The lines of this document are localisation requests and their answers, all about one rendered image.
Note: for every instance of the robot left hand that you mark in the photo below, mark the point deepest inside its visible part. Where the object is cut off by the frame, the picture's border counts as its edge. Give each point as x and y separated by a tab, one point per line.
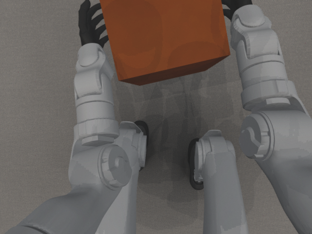
88	32

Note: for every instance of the carton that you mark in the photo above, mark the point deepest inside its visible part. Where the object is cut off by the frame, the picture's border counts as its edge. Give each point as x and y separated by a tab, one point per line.
156	40

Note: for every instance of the robot right forearm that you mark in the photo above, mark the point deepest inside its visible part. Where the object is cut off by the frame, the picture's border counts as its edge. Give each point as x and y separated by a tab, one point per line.
260	63

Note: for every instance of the right robot thigh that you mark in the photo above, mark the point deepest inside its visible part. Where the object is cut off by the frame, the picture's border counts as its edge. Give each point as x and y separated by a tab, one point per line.
224	211

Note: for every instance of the robot right hand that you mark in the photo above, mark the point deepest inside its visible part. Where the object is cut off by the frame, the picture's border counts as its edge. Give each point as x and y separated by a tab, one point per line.
233	5

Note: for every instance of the robot left forearm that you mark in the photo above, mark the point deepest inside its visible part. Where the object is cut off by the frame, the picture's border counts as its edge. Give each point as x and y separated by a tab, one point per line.
96	124

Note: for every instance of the robot left foot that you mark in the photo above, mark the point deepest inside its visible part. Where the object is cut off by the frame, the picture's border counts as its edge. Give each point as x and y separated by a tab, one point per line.
144	128

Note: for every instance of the right robot upper arm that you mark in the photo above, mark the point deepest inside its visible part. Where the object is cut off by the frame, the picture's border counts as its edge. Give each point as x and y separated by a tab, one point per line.
281	144

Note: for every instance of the left robot upper arm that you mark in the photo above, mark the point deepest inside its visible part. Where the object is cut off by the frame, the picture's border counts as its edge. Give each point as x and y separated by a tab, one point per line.
97	176

